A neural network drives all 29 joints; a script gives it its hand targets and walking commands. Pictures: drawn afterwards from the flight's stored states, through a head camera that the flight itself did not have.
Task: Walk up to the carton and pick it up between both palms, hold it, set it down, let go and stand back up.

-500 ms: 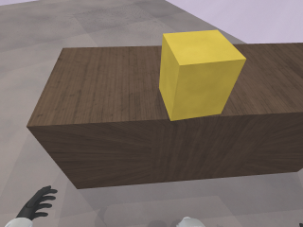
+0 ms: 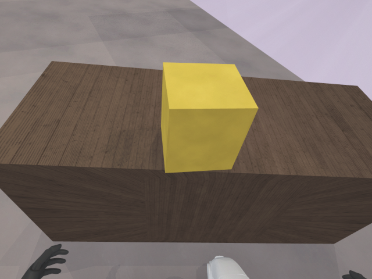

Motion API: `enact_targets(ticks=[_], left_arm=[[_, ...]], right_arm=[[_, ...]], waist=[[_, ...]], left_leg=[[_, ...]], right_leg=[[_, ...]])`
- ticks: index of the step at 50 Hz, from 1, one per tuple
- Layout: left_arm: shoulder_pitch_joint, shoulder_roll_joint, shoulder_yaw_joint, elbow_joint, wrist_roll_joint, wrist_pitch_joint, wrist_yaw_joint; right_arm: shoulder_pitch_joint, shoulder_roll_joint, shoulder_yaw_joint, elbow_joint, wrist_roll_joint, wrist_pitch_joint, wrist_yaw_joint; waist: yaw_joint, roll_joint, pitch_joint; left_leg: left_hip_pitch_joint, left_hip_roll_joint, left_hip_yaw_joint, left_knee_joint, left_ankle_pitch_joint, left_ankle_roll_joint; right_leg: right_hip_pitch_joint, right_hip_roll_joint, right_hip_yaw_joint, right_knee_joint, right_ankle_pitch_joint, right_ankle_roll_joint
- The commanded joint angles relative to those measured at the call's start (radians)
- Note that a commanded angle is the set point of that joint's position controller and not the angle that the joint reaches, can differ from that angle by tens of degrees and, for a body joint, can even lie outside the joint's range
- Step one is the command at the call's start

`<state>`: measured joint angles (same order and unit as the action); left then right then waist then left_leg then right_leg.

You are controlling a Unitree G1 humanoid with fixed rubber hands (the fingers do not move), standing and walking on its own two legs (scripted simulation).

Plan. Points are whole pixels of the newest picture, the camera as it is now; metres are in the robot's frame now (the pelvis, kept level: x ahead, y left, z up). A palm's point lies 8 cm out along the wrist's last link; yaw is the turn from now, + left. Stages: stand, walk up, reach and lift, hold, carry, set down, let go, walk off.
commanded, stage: walk up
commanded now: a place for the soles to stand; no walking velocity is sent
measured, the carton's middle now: (199, 119) +0.54 -0.03 +0.03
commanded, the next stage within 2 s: none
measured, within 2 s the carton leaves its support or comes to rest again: neither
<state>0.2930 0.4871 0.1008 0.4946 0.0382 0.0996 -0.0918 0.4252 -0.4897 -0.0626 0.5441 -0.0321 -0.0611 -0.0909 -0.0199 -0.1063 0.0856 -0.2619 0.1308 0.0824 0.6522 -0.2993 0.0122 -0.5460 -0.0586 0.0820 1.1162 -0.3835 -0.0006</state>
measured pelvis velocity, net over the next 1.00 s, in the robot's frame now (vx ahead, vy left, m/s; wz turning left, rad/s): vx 0.08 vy -0.14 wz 0.06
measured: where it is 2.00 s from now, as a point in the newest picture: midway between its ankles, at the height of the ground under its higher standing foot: outside the picture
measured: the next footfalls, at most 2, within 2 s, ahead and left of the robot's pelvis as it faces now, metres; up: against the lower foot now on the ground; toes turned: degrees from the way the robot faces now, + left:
right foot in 0.16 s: +0.14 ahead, -0.27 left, +0.00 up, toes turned -2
left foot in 0.44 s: +0.14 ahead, -0.03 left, +0.00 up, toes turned +6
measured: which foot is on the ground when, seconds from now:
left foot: down 0.00-0.16, up 0.18-0.42, down 0.44-1.00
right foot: up 0.00-0.14, down 0.16-1.00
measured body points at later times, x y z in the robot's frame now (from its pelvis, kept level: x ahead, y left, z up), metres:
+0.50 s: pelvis +0.07 -0.14 -0.01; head +0.09 -0.13 +0.44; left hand +0.16 +0.21 -0.08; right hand +0.22 -0.45 -0.08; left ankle +0.10 -0.04 -0.72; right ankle +0.10 -0.27 -0.72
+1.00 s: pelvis +0.08 -0.14 +0.01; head +0.09 -0.14 +0.46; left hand +0.20 +0.21 -0.06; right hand +0.24 -0.45 -0.08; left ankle +0.10 -0.04 -0.72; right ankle +0.10 -0.27 -0.72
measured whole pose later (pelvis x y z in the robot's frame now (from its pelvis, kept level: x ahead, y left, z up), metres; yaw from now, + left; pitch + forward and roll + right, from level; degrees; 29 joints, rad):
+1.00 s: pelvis +0.08 -0.14 +0.01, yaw +4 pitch -3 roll +0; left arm 0.20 0.49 0.01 0.75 -0.01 -0.02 0.02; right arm 0.17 -0.45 -0.02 0.78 0.00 0.03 0.06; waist 0.00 0.02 0.06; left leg -0.22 0.00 0.05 0.51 -0.24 0.02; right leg -0.19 -0.06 -0.09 0.50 -0.26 0.02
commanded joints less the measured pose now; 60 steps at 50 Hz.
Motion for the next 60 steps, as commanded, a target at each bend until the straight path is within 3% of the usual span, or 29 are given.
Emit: enact_targets(ticks=[1,3,5,6,7,8,9,10,11,12,14,15,19,21,22,23,24,25,26,27,28,29,30,31,34,37,43,59,60], left_arm=[[-0.034,0.107,0.044,-0.088,-0.012,-0.018,-0.015],[-0.016,0.104,0.041,-0.072,-0.025,-0.027,-0.019],[0.077,0.116,0.045,-0.010,-0.038,-0.039,-0.007],[0.130,0.146,0.052,0.039,-0.039,-0.044,0.005],[0.152,0.175,0.059,0.060,-0.038,-0.054,0.019],[0.145,0.237,0.063,0.040,-0.028,-0.060,0.032],[0.089,0.260,0.060,-0.007,-0.025,-0.076,0.043],[0.055,0.295,0.076,-0.029,-0.022,-0.087,0.045],[0.032,0.286,0.075,-0.023,-0.025,-0.088,0.053],[0.003,0.260,0.060,-0.016,-0.029,-0.090,0.064],[-0.056,0.264,0.043,-0.016,-0.030,-0.093,0.087],[-0.086,0.259,0.034,-0.013,-0.032,-0.095,0.095],[-0.065,0.215,0.002,0.001,-0.036,-0.110,0.110],[-0.046,0.213,-0.006,0.024,-0.053,-0.110,0.116],[-0.027,0.208,-0.014,0.031,-0.056,-0.110,0.117],[0.008,0.188,-0.020,0.032,-0.061,-0.112,0.117],[0.045,0.168,-0.027,0.033,-0.070,-0.112,0.119],[0.045,0.171,-0.027,0.053,-0.080,-0.099,0.133],[0.046,0.175,-0.028,0.069,-0.075,-0.101,0.137],[0.026,0.206,-0.019,0.075,-0.067,-0.114,0.136],[0.004,0.254,-0.009,0.085,-0.056,-0.128,0.136],[-0.035,0.280,0.001,0.088,-0.051,-0.130,0.137],[-0.042,0.265,-0.002,0.093,-0.047,-0.129,0.135],[-0.035,0.240,-0.011,0.094,-0.045,-0.131,0.134],[-0.045,0.207,-0.030,0.107,-0.054,-0.134,0.128],[-0.073,0.228,-0.022,0.127,-0.053,-0.135,0.127],[-0.090,0.210,-0.027,0.168,-0.054,-0.137,0.123],[-0.101,0.186,-0.028,0.276,-0.050,-0.138,0.120],[0.017,0.227,-0.008,0.284,-0.032,-0.146,0.135]], right_arm=[[-0.050,-0.246,-0.088,-0.091,0.000,-0.017,0.010],[-0.073,-0.263,-0.093,-0.111,0.003,-0.005,0.022],[-0.135,-0.259,-0.090,-0.126,0.014,0.011,0.035],[-0.111,-0.218,-0.077,-0.122,0.011,0.020,0.043],[-0.047,-0.142,-0.053,-0.104,0.012,0.031,0.053],[-0.038,-0.067,-0.022,-0.116,0.016,0.034,0.057],[-0.063,-0.052,-0.014,-0.137,0.028,0.043,0.049],[-0.104,-0.142,-0.052,-0.144,0.043,0.056,0.031],[-0.112,-0.182,-0.062,-0.137,0.042,0.052,0.025],[-0.109,-0.191,-0.063,-0.110,0.042,0.043,0.029],[-0.027,-0.185,-0.060,-0.037,0.046,0.044,0.043],[-0.007,-0.175,-0.053,-0.014,0.048,0.052,0.054],[-0.058,-0.138,-0.041,-0.001,0.023,0.077,0.080],[-0.071,-0.134,-0.043,0.006,0.014,0.074,0.088],[-0.075,-0.159,-0.051,0.008,0.010,0.072,0.088],[-0.097,-0.220,-0.066,0.008,0.000,0.071,0.089],[-0.177,-0.253,-0.071,-0.010,0.002,0.073,0.098],[-0.202,-0.209,-0.053,-0.011,0.025,0.076,0.105],[-0.235,-0.156,-0.035,-0.003,0.031,0.076,0.118],[-0.252,-0.124,-0.022,0.001,0.039,0.079,0.129],[-0.249,-0.122,-0.023,0.002,0.037,0.081,0.134],[-0.229,-0.123,-0.022,0.012,0.041,0.083,0.131],[-0.224,-0.141,-0.025,0.030,0.031,0.084,0.129],[-0.231,-0.152,-0.028,0.040,0.021,0.081,0.130],[-0.256,-0.164,-0.032,0.063,0.026,0.076,0.137],[-0.255,-0.148,-0.020,0.092,0.040,0.077,0.141],[-0.284,-0.156,-0.018,0.140,0.033,0.074,0.142],[-0.317,-0.128,-0.013,0.229,0.032,0.069,0.147],[-0.317,-0.145,-0.030,0.198,0.004,0.083,0.165]], waist=[[0.007,0.331,0.051],[0.013,0.373,0.016],[0.076,0.332,-0.044],[0.091,0.234,-0.071],[0.105,0.051,-0.095],[0.123,-0.132,-0.076],[0.094,-0.147,-0.052],[0.114,-0.138,-0.026],[0.109,-0.136,0.013],[0.082,-0.085,0.026],[0.021,-0.104,-0.033],[0.006,-0.107,-0.042],[0.007,-0.041,-0.045],[-0.013,-0.012,-0.060],[-0.020,0.010,-0.074],[-0.002,0.139,-0.115],[0.037,0.255,-0.132],[0.027,0.273,-0.135],[0.046,0.236,-0.103],[0.049,0.153,-0.082],[0.032,0.067,-0.095],[0.004,0.047,-0.094],[0.000,0.088,-0.098],[0.002,0.122,-0.111],[0.017,0.137,-0.114],[0.013,0.080,-0.096],[0.029,0.100,-0.091],[0.023,0.137,-0.083],[0.047,0.141,-0.115]], left_leg=[[-0.155,0.094,-0.088,-0.279,-0.252,0.125],[-0.200,0.087,-0.056,-0.252,-0.301,0.126],[-0.288,0.089,-0.013,-0.128,-0.345,0.121],[-0.326,0.049,0.032,0.035,-0.328,0.101],[-0.358,0.008,0.062,0.204,-0.340,0.068],[-0.446,-0.030,0.058,0.361,-0.426,0.026],[-0.464,-0.074,-0.059,0.521,-0.429,-0.009],[-0.435,-0.051,-0.126,0.580,-0.358,-0.010],[-0.422,-0.040,-0.147,0.572,-0.332,-0.010],[-0.374,-0.027,-0.178,0.531,-0.288,-0.009],[-0.242,-0.031,-0.146,0.437,-0.246,-0.002],[-0.191,-0.039,-0.115,0.386,-0.216,-0.002],[-0.039,-0.082,-0.071,0.153,-0.131,0.022],[0.050,-0.095,-0.060,-0.062,0.009,0.037],[0.106,-0.059,-0.117,-0.139,0.109,0.049],[0.147,0.041,-0.259,-0.177,0.246,0.080],[0.114,0.123,-0.373,-0.203,0.300,0.149],[-0.015,0.148,-0.347,-0.195,0.221,0.227],[-0.110,0.113,-0.291,-0.169,0.163,0.181],[-0.131,0.038,-0.221,-0.105,0.139,0.104],[-0.076,-0.026,-0.159,-0.018,0.190,0.042],[-0.025,-0.045,-0.132,-0.007,0.146,0.024],[0.015,-0.043,-0.136,-0.038,0.102,0.026],[0.059,-0.032,-0.146,-0.067,0.120,0.037],[0.074,0.011,-0.193,-0.135,0.227,0.064],[0.062,-0.009,-0.161,-0.124,0.225,0.042],[0.074,-0.001,-0.173,-0.198,0.223,0.041],[0.070,0.002,-0.182,-0.297,0.117,0.044],[-0.022,-0.033,-0.145,-0.208,-0.138,0.056]], right_leg=[[0.061,-0.051,-0.077,-0.192,0.073,0.006],[0.192,-0.041,-0.124,-0.301,0.086,-0.004],[0.423,-0.008,-0.191,-0.427,0.154,-0.014],[0.520,0.049,-0.207,-0.460,0.128,-0.002],[0.575,0.061,-0.173,-0.520,0.129,0.000],[0.504,-0.106,0.092,-0.611,0.064,-0.062],[0.373,-0.236,0.357,-0.721,-0.070,-0.150],[0.315,-0.293,0.425,-0.783,-0.170,-0.248],[0.277,-0.281,0.432,-0.803,-0.169,-0.263],[0.245,-0.244,0.368,-0.756,-0.036,-0.243],[0.202,-0.216,0.213,-0.695,0.069,-0.186],[0.184,-0.212,0.176,-0.683,0.115,-0.181],[0.157,-0.206,0.111,-0.629,0.343,-0.166],[0.176,-0.195,0.043,-0.542,0.433,-0.129],[0.165,-0.187,0.013,-0.496,0.437,-0.095],[0.150,-0.133,-0.046,-0.399,0.345,-0.056],[0.147,-0.025,-0.126,-0.350,0.132,-0.010],[0.278,0.009,-0.134,-0.403,-0.074,-0.016],[0.371,-0.015,-0.078,-0.533,-0.037,-0.029],[0.363,-0.072,0.014,-0.625,-0.027,-0.044],[0.331,-0.160,0.103,-0.670,0.097,-0.068],[0.289,-0.204,0.119,-0.674,0.148,-0.103],[0.275,-0.204,0.079,-0.655,0.187,-0.113],[0.256,-0.185,0.038,-0.643,0.223,-0.096],[0.268,-0.096,-0.058,-0.625,0.178,-0.034],[0.293,-0.130,-0.014,-0.678,0.183,-0.049],[0.323,-0.113,-0.050,-0.698,0.182,-0.038],[0.354,-0.093,-0.062,-0.768,0.126,-0.033],[0.450,-0.112,-0.011,-0.760,-0.059,-0.075]])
